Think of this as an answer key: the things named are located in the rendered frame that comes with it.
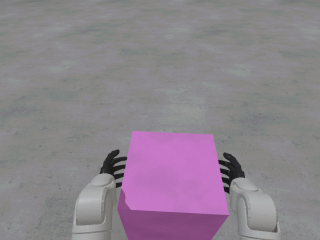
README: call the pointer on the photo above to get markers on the robot right forearm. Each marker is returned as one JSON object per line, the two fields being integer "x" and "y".
{"x": 257, "y": 214}

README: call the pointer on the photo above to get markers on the robot left forearm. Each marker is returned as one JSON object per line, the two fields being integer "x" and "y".
{"x": 93, "y": 210}

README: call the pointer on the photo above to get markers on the robot left hand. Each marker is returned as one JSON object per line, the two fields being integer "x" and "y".
{"x": 109, "y": 168}

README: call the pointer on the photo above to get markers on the carton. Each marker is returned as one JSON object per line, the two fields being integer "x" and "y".
{"x": 172, "y": 187}

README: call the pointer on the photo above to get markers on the robot right hand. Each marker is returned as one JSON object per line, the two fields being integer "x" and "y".
{"x": 235, "y": 170}

